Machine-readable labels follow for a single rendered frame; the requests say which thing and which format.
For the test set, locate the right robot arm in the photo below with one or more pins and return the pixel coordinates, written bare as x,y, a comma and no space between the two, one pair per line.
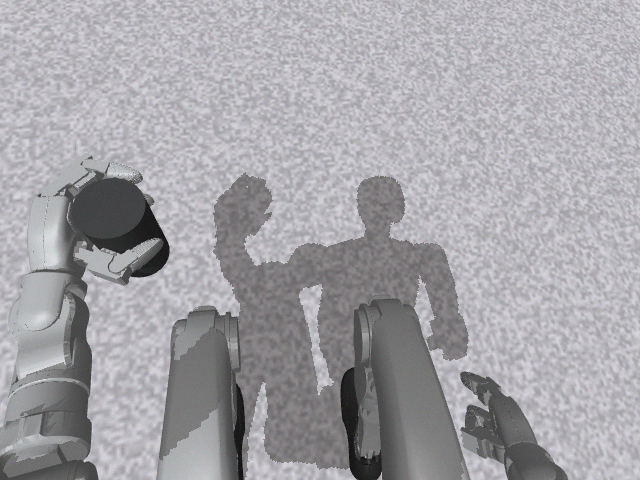
528,461

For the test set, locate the right robot foot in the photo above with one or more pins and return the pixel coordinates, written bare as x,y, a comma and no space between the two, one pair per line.
361,468

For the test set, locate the left robot hand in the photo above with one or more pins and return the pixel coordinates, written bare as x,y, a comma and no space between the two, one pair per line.
54,241

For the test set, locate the right robot hand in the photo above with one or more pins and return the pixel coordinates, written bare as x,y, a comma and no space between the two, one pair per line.
489,434

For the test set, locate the can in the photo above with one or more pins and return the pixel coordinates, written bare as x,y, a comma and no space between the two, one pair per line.
114,214

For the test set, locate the left robot arm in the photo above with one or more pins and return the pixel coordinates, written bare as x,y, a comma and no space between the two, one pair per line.
46,434

